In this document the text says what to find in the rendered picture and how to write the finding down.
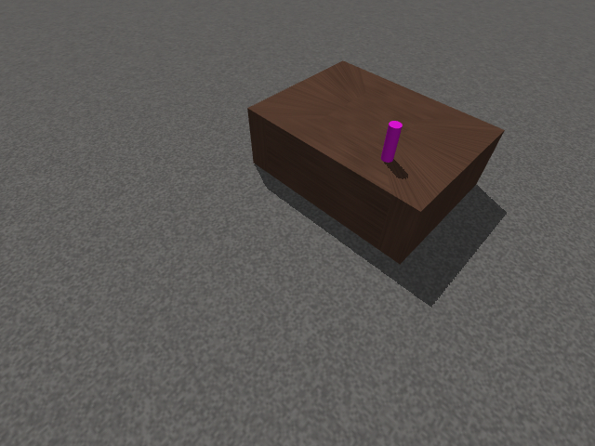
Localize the can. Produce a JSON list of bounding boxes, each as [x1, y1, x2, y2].
[[381, 121, 403, 163]]

